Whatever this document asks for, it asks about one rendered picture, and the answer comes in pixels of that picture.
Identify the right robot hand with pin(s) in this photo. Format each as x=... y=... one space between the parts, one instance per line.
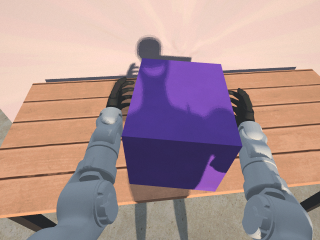
x=244 y=110

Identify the left robot upper arm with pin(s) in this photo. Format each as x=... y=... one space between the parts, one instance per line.
x=84 y=209

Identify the left robot forearm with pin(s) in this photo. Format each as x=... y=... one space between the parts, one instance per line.
x=102 y=152

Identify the table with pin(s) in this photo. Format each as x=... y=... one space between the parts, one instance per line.
x=51 y=132

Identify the right robot forearm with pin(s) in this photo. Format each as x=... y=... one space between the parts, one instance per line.
x=258 y=167

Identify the right robot upper arm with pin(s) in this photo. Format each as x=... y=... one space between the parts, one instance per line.
x=269 y=218

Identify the left robot hand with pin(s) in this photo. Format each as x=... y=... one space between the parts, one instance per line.
x=115 y=98

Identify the carton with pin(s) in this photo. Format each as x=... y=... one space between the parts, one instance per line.
x=180 y=130

